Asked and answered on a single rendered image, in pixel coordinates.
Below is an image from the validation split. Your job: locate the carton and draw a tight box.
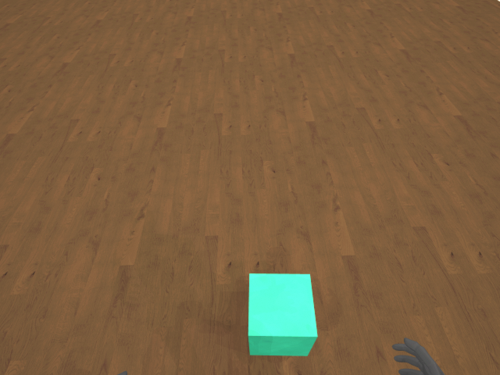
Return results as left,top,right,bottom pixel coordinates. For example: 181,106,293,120
248,273,318,356

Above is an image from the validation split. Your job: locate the right robot hand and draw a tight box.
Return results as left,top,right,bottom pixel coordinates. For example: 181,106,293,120
392,337,445,375

